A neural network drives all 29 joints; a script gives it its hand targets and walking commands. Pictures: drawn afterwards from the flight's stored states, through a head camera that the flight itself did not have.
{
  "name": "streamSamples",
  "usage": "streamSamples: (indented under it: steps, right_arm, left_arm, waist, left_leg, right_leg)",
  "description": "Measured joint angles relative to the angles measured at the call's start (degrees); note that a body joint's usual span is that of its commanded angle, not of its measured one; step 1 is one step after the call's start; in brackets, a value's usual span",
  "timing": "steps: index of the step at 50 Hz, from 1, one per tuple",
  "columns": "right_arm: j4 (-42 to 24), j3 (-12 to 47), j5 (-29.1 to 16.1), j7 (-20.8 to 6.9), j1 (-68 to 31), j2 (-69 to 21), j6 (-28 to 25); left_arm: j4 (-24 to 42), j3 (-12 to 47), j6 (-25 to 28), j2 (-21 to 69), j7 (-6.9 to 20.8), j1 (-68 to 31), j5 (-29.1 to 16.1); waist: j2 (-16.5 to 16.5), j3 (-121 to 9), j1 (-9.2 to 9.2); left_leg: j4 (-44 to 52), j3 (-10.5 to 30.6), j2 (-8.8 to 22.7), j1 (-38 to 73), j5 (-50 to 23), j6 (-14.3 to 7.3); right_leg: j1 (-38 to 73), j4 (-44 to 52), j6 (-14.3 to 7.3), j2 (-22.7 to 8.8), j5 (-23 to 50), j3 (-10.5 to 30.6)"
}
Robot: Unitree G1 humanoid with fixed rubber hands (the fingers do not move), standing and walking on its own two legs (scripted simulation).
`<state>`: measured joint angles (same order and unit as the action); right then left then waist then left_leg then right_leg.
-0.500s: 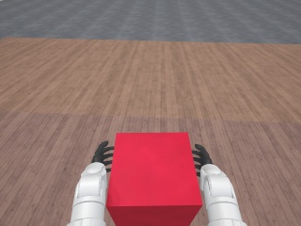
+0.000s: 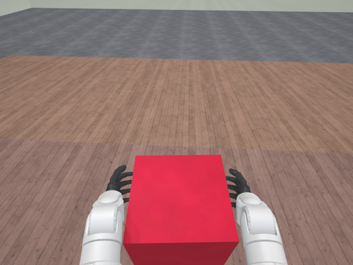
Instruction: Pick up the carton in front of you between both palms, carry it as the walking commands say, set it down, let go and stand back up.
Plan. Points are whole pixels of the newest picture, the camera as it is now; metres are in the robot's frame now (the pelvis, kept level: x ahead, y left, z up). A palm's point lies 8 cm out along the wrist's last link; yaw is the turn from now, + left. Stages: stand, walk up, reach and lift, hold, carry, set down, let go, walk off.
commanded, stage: hold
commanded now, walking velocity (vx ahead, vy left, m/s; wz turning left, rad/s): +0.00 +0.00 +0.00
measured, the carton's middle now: (178, 216) +0.28 +0.00 -0.02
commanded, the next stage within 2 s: carry in 0.28 s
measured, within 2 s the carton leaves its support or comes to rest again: neither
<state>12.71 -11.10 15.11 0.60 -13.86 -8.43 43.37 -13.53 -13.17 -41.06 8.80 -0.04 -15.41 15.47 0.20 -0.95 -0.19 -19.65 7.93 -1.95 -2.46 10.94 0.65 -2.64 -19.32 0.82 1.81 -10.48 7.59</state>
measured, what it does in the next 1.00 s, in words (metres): walks ahead: right foot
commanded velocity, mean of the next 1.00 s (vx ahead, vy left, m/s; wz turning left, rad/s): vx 0.38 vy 0.00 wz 0.00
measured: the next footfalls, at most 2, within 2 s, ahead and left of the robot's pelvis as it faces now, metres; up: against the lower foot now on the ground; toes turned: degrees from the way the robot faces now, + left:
right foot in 0.76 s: +0.20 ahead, -0.10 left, +0.00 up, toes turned -10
left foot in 1.12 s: +0.49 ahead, +0.14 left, +0.00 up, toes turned +13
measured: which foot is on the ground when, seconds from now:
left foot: down 0.00-0.76, up 0.78-1.00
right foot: down 0.00-0.48, up 0.50-0.74, down 0.76-1.00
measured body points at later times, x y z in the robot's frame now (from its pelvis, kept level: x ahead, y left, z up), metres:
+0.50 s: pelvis +0.01 +0.02 -0.01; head -0.03 +0.03 +0.44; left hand +0.32 +0.17 +0.07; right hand +0.32 -0.13 +0.07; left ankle +0.01 +0.12 -0.75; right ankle +0.01 -0.13 -0.74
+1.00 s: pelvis +0.24 +0.01 +0.00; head +0.22 +0.01 +0.45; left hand +0.47 +0.18 +0.07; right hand +0.50 -0.13 +0.07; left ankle +0.31 +0.13 -0.71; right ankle +0.16 -0.09 -0.75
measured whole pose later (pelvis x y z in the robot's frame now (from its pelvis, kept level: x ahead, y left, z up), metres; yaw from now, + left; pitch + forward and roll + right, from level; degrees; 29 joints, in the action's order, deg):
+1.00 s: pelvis +0.24 +0.01 +0.00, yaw +2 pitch +5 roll +1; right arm -24.6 -2.9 -0.6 11.0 2.5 -7.5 65.8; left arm 26.0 -3.5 -65.3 7.5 -10.9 2.4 -0.3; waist -1.7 -9.5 -2.5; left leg -42.7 -8.1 5.1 -33.2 14.3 0.3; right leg -6.0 -16.9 -0.6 -2.8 -16.1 -12.0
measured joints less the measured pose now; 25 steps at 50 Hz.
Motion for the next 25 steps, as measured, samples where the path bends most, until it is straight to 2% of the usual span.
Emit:
streamSamples:
  steps: [6, 14, 16, 17, 19, 22, 23, 25]
  right_arm:
    - [2.67, -1.92, 1.49, -0.71, -2.32, -0.54, 1.25]
    - [2.88, -2.95, 1.75, -0.87, -3.49, -0.84, 0.74]
    - [2.30, -2.83, 1.52, -0.71, -3.47, -0.83, 0.92]
    - [1.77, -2.66, 1.25, -0.62, -3.16, -0.75, 1.06]
    - [-0.20, -2.07, 0.34, -0.41, -2.33, -0.52, 1.59]
    - [-5.73, -0.86, -1.99, 0.28, -1.42, -0.03, 3.00]
    - [-7.48, -0.47, -2.81, 0.61, -1.19, -0.04, 3.61]
    - [-9.97, 1.07, -3.98, 1.36, -0.92, -0.34, 5.20]
  left_arm:
    - [-2.36, -1.93, -1.14, 0.48, 0.53, -1.88, 1.60]
    - [-2.52, -2.97, -0.74, 0.83, 0.77, -3.14, 2.06]
    - [-2.02, -2.87, -0.91, 0.86, 0.63, -3.18, 1.83]
    - [-1.67, -2.50, -0.99, 0.81, 0.51, -2.94, 1.55]
    - [0.07, -1.39, -1.64, 0.64, 0.19, -2.42, 0.78]
    - [5.70, 0.82, -3.46, 0.45, -0.75, -1.68, -1.04]
    - [7.75, 1.30, -4.16, 0.31, -0.95, -1.23, -1.62]
    - [12.16, 1.54, -5.96, -0.22, -1.11, 0.71, -2.88]
  waist:
    - [-0.05, 0.71, -0.05]
    - [0.01, 1.60, -0.02]
    - [-0.06, -0.13, 0.23]
    - [0.00, -1.20, 0.41]
    - [-0.20, -3.08, 0.67]
    - [-0.78, -4.58, 1.12]
    - [-1.22, -5.10, 1.05]
    - [-1.91, -6.37, 0.55]
  left_leg:
    - [-0.61, 0.07, 0.06, 0.38, -0.01, 0.09]
    - [-1.72, -0.06, 0.12, -0.57, 0.09, 0.20]
    - [-4.28, -0.99, 0.52, -3.64, 2.13, 0.19]
    - [-6.01, -1.50, 0.88, -5.37, 6.16, 0.18]
    - [-9.65, -2.85, 1.42, -8.99, 11.61, 0.32]
    - [-11.75, -7.06, 1.95, -11.91, 11.04, 0.59]
    - [-10.93, -7.85, 1.63, -11.95, 9.05, -0.02]
    - [-9.83, -9.57, 1.28, -11.54, 4.74, -1.36]
  right_leg:
    - [0.48, -0.49, -0.08, 0.10, 0.05, -0.24]
    - [-0.43, -1.48, -0.10, 0.26, 0.05, -0.34]
    - [-3.24, -3.68, -0.01, -0.16, -1.65, -1.49]
    - [-4.70, -5.08, -0.04, -0.32, -4.21, -2.22]
    - [-7.04, -6.41, -0.30, -0.85, -7.96, -3.38]
    - [-9.84, -7.85, 0.09, -2.05, -5.54, -4.57]
    - [-10.86, -9.29, 0.29, -2.65, -5.79, -4.65]
    - [-13.51, -14.90, -0.05, -3.64, -11.02, -4.99]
